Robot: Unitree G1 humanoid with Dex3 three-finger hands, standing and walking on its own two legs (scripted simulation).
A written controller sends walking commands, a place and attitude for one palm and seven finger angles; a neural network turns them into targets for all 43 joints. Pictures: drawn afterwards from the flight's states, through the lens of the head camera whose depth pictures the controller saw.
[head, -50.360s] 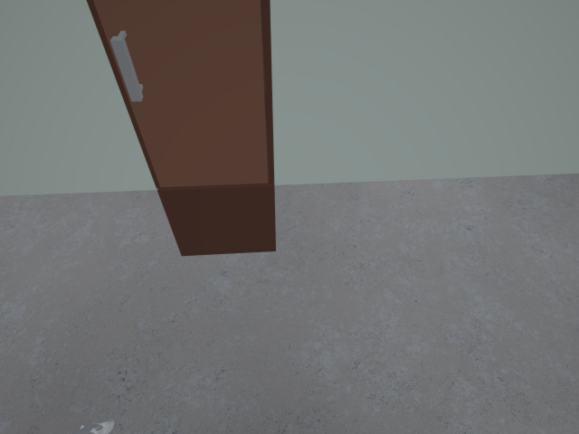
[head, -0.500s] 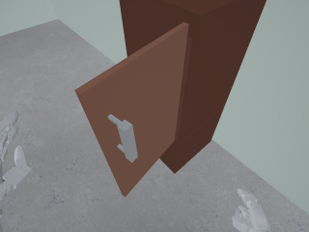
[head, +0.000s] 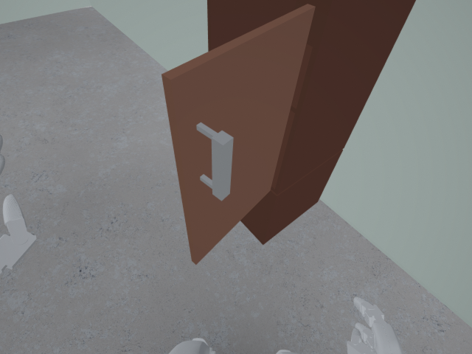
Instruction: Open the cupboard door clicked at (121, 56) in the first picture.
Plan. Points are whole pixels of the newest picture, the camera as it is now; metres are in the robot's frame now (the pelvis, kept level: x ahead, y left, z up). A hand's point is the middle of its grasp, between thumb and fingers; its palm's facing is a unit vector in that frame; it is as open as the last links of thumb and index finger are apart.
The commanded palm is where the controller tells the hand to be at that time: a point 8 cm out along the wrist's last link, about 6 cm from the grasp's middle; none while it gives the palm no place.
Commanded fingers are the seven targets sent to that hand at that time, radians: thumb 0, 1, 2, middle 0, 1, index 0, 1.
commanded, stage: step back with the hand held close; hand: left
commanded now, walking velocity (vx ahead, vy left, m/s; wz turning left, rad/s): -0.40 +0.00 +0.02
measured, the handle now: (212, 162) +0.41 +0.08 +0.10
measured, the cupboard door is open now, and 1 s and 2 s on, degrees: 100 100 100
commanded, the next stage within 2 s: stop stepping back and stand still in 0.40 s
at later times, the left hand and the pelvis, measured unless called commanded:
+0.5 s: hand (32, 292) +0.15 +0.22 +0.18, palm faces +0.27 -0.83 -0.49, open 7.4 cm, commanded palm +0.08 +0.27 +0.20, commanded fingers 0.00 0.90 0.90 -0.20 -0.30 -0.20 -0.30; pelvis -0.08 -0.02 +0.01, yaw -4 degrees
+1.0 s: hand out of the picture +0.04 +0.25 +0.19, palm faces +0.41 -0.79 -0.47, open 7.5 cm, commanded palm -0.02 +0.29 +0.20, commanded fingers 0.00 0.90 0.90 -0.20 -0.30 -0.20 -0.30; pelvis -0.17 -0.01 +0.02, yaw -1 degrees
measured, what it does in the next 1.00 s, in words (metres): walks backwards: right foot, then left foot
